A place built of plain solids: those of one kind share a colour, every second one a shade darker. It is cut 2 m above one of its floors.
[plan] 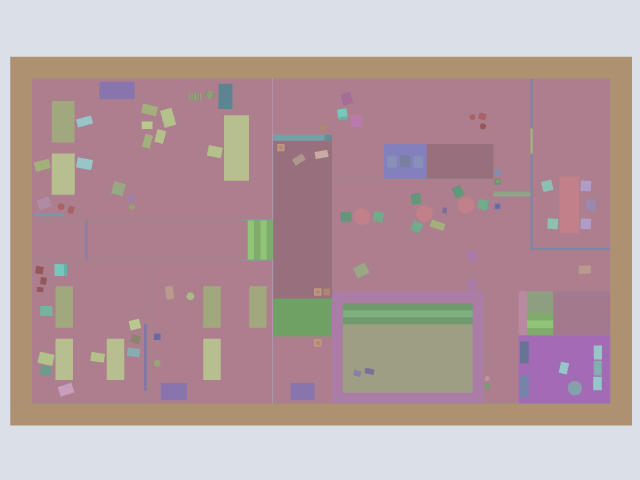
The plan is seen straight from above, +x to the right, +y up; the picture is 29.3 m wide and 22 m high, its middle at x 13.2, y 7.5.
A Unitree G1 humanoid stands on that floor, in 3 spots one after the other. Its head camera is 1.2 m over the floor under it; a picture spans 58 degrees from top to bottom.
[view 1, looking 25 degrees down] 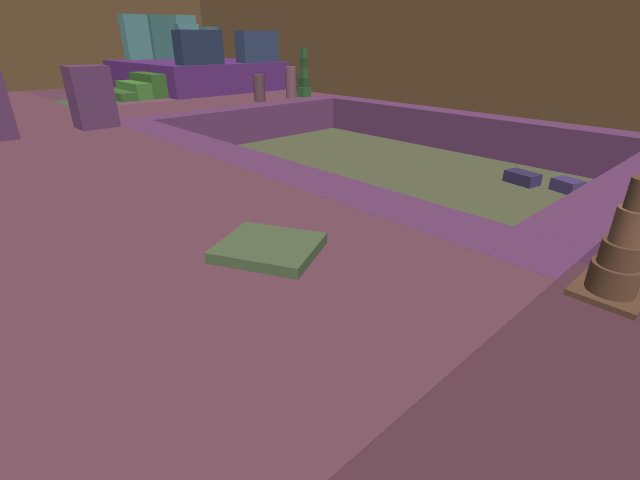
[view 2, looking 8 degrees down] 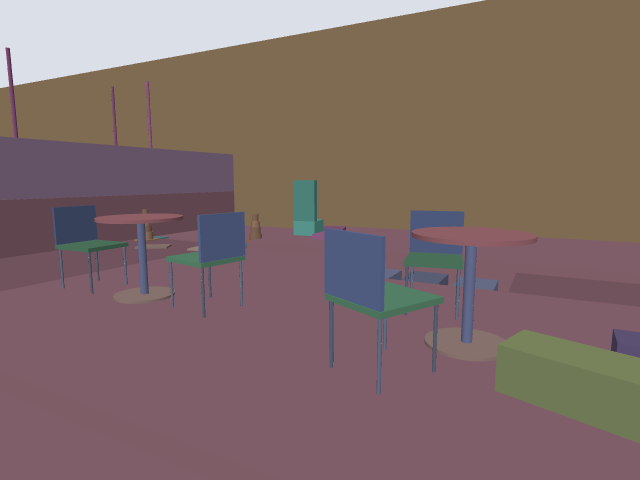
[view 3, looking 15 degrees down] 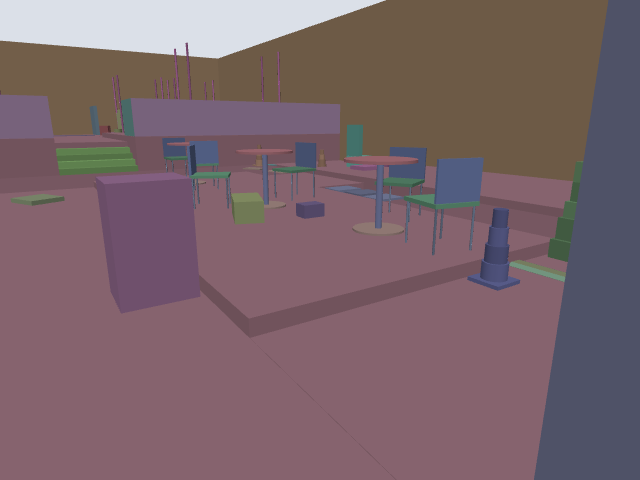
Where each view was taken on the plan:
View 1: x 13.13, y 7.50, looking -43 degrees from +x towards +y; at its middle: inway_hose_coil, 2.67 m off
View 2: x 18.42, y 5.85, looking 118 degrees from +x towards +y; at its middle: floor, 7.76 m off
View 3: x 23.29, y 6.15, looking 147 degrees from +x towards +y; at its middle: floor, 4.18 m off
